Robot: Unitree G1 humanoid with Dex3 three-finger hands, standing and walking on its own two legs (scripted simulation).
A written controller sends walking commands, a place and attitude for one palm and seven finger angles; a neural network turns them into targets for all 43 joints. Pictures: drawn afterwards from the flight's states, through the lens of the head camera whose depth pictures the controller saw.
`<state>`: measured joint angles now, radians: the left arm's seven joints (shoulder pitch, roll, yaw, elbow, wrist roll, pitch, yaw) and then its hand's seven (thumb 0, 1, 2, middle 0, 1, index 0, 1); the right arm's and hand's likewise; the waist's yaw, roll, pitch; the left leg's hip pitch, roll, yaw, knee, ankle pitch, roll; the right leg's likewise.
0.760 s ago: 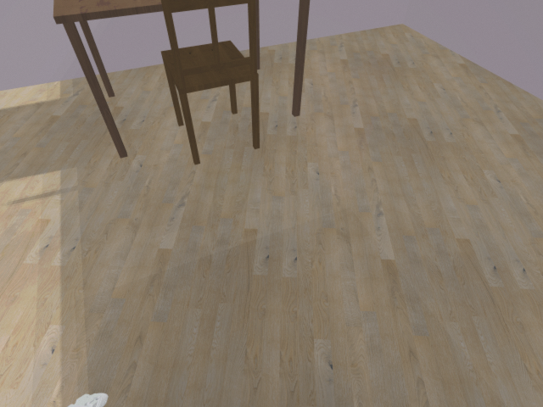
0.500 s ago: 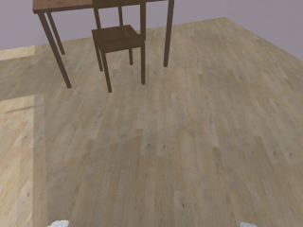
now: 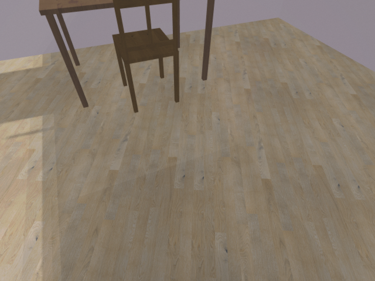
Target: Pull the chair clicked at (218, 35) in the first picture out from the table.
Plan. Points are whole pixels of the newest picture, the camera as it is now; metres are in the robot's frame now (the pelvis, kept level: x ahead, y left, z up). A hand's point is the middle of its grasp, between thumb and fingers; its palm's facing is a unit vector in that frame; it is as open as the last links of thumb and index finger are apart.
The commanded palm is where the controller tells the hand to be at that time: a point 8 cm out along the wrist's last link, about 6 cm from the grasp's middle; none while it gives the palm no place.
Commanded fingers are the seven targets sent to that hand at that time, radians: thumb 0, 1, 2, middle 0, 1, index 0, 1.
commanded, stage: stand and wait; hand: left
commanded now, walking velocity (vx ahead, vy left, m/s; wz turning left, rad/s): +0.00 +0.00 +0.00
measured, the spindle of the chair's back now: (149, 25) +1.55 +0.33 -0.11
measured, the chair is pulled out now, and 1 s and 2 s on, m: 0.00 0.00 0.00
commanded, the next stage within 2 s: look at it before walking up in 0.06 s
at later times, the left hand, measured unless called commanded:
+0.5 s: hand out of the picture +0.07 +0.24 -0.16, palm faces -0.03 -0.94 -0.33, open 7.4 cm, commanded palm none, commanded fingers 0.00 0.90 0.90 -0.20 -0.30 -0.20 -0.30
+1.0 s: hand out of the picture +0.05 +0.21 -0.18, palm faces -0.05 -0.97 -0.25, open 7.4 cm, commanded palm none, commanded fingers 0.00 0.90 0.90 -0.20 -0.30 -0.20 -0.30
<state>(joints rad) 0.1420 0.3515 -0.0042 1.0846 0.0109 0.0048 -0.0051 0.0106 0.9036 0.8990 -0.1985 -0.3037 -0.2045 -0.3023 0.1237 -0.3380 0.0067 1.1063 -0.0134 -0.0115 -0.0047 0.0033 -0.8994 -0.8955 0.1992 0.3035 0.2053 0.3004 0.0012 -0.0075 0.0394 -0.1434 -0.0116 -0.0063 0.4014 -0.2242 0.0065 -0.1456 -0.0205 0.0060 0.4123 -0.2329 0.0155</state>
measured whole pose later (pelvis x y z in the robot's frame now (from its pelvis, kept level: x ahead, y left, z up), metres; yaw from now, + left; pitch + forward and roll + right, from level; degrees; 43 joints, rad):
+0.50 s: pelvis +0.00 -0.01 +0.00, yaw +0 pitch -2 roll +0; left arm 0.14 0.34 -0.01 1.08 0.01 0.00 -0.01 0.01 0.90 0.90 -0.20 -0.30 -0.20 -0.30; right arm 0.11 -0.34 0.01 1.11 -0.01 -0.01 0.00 0.00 -0.90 -0.90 0.20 0.30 0.21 0.30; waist 0.00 -0.01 0.03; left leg -0.14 0.00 -0.01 0.38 -0.20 0.00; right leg -0.14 -0.01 0.00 0.39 -0.21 0.01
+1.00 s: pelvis +0.02 +0.00 -0.01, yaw -3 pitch -1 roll +0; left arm 0.27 0.27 0.01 1.08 0.02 0.02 -0.02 0.01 0.91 0.90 -0.20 -0.30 -0.20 -0.30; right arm 0.20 -0.26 0.01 1.10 -0.03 0.00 0.00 0.00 -0.90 -0.90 0.20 0.30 0.20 0.30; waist 0.01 -0.01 -0.02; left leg -0.17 0.03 0.04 0.51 -0.33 0.00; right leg -0.19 0.02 0.05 0.52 -0.34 -0.01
